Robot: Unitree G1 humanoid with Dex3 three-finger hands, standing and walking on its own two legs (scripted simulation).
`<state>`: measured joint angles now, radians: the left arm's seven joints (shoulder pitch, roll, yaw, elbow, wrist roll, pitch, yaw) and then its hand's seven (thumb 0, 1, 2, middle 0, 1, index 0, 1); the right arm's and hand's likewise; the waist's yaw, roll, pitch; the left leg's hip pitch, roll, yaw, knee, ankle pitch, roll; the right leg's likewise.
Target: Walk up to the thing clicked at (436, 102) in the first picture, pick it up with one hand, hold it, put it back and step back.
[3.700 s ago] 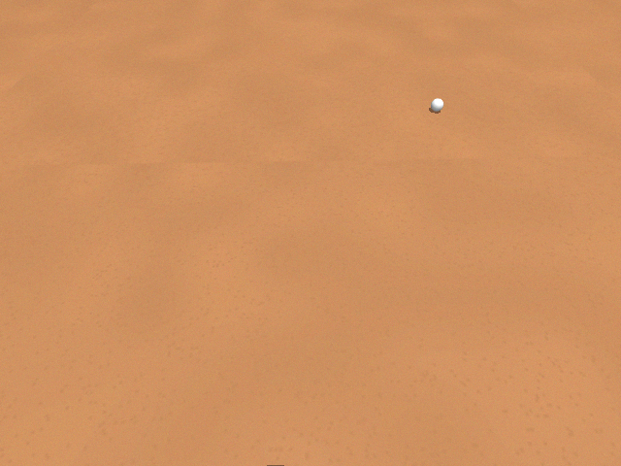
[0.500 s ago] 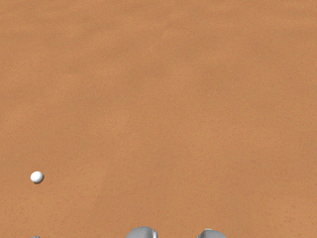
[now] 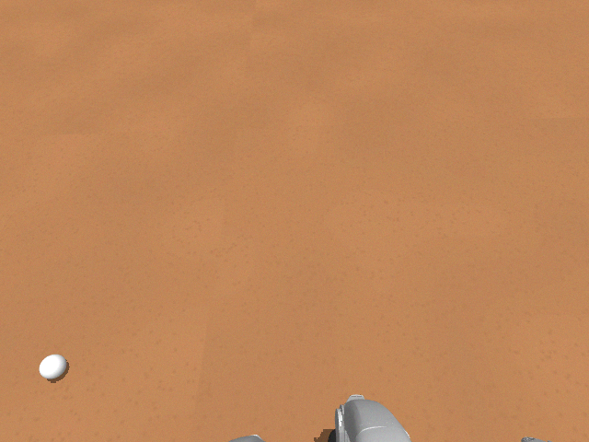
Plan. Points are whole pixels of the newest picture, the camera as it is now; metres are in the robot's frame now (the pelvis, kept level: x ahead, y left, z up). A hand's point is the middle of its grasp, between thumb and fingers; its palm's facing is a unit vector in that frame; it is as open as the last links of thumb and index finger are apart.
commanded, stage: walk up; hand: left
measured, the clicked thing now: (53, 366) +0.45 +0.79 -0.71
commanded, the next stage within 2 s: none
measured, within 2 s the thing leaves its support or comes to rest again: neither
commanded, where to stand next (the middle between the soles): +0.02 +0.72 m, yaw -19 degrees
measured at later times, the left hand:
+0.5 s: hand out of the picture +0.09 +0.58 -0.13, palm faces -0.09 -0.76 -0.64, open 7.4 cm
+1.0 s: hand out of the picture +0.07 +0.78 -0.12, palm faces -0.16 -0.75 -0.64, open 7.4 cm
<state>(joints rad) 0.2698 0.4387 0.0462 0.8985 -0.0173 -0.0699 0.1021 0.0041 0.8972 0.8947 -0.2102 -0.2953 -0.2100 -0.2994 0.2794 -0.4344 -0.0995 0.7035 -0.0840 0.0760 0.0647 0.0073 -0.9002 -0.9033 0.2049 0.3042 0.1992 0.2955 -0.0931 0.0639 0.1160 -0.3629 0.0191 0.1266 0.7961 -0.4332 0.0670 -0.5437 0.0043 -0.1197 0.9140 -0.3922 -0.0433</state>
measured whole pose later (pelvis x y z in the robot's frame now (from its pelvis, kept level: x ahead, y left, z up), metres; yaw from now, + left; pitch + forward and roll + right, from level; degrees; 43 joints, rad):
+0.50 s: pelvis -0.01 +0.24 -0.02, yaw -5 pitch -1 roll -1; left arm 0.28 0.51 0.09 0.90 0.01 -0.04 0.13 0.00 0.90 0.89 -0.21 -0.30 -0.21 -0.30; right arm 0.24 -0.45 -0.11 0.69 -0.08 0.08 0.07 0.01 -0.90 -0.90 0.20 0.30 0.20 0.30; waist -0.04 0.07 0.11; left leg -0.47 0.05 0.02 0.97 -0.48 0.00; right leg -0.68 0.00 0.09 1.22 -0.51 -0.05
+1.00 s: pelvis -0.05 +0.46 -0.03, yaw -9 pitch -1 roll +0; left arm 0.32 0.48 0.07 0.79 0.05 -0.07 0.10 0.00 0.89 0.89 -0.22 -0.30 -0.22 -0.30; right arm 0.22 -0.52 -0.14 0.68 -0.06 0.12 0.09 0.01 -0.90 -0.90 0.20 0.30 0.20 0.30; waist 0.01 0.12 0.11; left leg -0.46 0.11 -0.06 0.99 -0.51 0.01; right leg -0.59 -0.17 0.08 0.86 -0.29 0.01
